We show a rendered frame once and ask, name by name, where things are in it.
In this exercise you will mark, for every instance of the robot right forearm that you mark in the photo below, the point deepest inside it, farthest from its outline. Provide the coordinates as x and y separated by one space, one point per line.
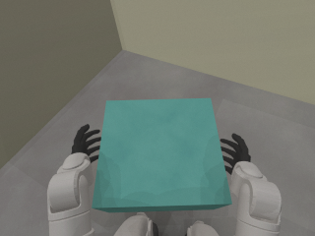
259 206

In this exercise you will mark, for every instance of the robot thigh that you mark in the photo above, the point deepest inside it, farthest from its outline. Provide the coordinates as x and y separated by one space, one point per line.
200 229
137 225

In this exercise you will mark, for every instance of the robot left thigh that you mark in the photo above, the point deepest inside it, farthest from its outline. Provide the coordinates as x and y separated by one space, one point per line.
137 225

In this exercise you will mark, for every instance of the robot right thigh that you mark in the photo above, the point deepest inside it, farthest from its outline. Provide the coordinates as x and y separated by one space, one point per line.
200 229

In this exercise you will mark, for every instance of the robot left forearm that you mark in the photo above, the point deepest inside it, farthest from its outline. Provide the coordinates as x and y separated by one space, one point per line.
68 198

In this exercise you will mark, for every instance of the carton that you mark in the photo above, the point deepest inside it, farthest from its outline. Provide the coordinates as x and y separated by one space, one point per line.
160 155

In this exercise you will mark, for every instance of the left robot hand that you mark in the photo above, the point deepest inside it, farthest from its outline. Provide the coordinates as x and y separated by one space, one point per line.
81 144

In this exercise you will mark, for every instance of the right robot hand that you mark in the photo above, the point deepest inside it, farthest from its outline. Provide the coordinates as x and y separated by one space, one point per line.
241 152

